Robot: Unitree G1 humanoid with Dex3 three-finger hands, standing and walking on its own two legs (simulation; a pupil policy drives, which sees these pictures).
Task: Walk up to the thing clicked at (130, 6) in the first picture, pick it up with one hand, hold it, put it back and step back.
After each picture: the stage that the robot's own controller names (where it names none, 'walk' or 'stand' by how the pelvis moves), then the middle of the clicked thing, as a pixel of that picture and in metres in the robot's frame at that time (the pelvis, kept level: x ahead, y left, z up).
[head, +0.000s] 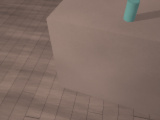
stand; (131, 10) +0.83 -0.27 +0.03
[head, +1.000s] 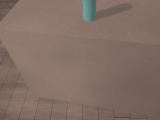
walk; (89, 8) +0.76 +0.02 +0.06
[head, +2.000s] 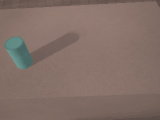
stand; (19, 53) +0.46 +0.27 +0.04
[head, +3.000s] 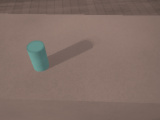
stand; (38, 56) +0.47 +0.21 +0.02
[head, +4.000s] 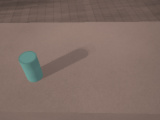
stand; (31, 67) +0.43 +0.23 +0.02
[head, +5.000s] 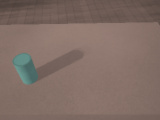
stand; (26, 69) +0.43 +0.24 +0.02
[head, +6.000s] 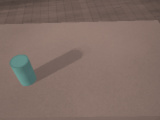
stand; (24, 70) +0.41 +0.25 +0.02
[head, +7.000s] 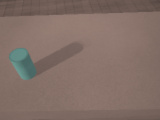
rise first; (23, 64) +0.42 +0.25 +0.02
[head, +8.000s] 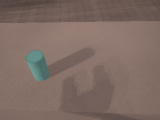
rise first; (38, 66) +0.43 +0.23 +0.02
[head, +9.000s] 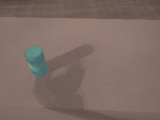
go down; (36, 61) +0.44 +0.21 +0.03
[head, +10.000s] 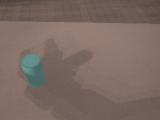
go down; (34, 70) +0.40 +0.20 +0.04
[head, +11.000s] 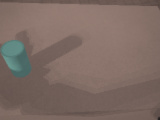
close in; (17, 59) +0.41 +0.21 +0.06
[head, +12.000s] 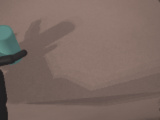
close; (7, 46) +0.45 +0.23 +0.08
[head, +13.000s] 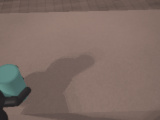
lift; (12, 85) +0.31 +0.23 +0.09
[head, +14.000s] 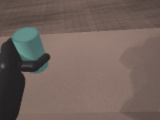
lift; (31, 51) +0.33 +0.16 +0.23
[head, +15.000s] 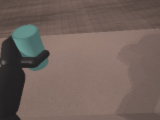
hold; (32, 48) +0.34 +0.16 +0.23
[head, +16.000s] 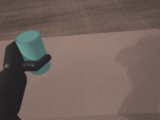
hold; (34, 53) +0.34 +0.16 +0.22
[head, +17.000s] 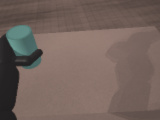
crouch; (25, 48) +0.36 +0.18 +0.22
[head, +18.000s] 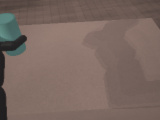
lower; (10, 35) +0.43 +0.23 +0.20
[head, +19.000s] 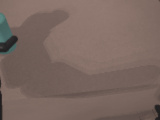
lower; (0, 34) +0.48 +0.23 +0.09
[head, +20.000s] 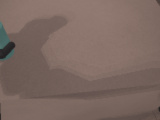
lower; out of the picture +0.47 +0.24 +0.09
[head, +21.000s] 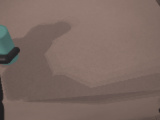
lower; (2, 45) +0.45 +0.24 +0.08
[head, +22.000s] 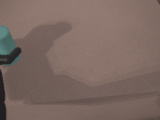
lower; (4, 46) +0.45 +0.24 +0.08
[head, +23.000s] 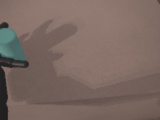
open; (10, 48) +0.44 +0.22 +0.08
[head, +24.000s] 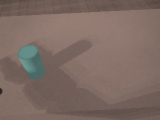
sink last; (32, 62) +0.42 +0.20 +0.06
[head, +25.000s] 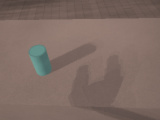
stand; (40, 60) +0.45 +0.22 +0.03
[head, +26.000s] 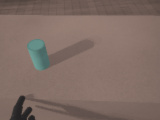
stand; (39, 55) +0.47 +0.22 +0.04
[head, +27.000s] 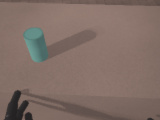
stand; (36, 45) +0.47 +0.21 +0.08
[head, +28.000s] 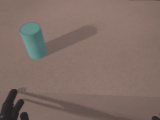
stand; (34, 41) +0.46 +0.21 +0.11
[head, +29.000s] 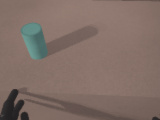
stand; (35, 42) +0.46 +0.21 +0.11
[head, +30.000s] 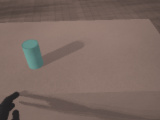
walk; (33, 54) +0.52 +0.22 +0.05
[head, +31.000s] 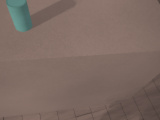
stand; (20, 14) +0.57 +0.25 +0.06
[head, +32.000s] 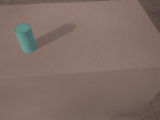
stand; (26, 38) +0.57 +0.27 +0.02
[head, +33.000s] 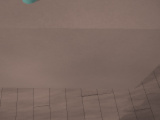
walk; out of the picture +0.70 +0.27 +0.06
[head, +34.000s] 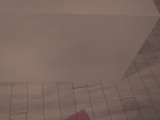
walk; out of the picture +0.86 +0.28 +0.04
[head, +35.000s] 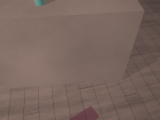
stand; out of the picture +1.01 +0.31 +0.04
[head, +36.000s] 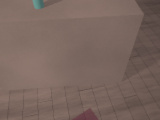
stand; out of the picture +0.99 +0.30 +0.02
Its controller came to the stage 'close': yes
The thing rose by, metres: 0.22
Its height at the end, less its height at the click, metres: +0.00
